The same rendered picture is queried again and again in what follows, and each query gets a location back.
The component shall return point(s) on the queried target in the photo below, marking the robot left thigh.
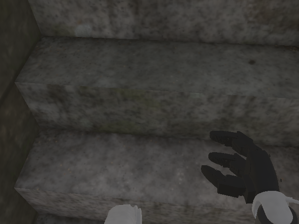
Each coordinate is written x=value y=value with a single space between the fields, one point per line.
x=124 y=214

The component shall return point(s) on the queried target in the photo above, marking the robot right hand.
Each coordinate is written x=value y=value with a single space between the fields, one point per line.
x=254 y=175

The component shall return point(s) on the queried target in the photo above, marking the robot right forearm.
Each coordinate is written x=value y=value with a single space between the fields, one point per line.
x=270 y=207

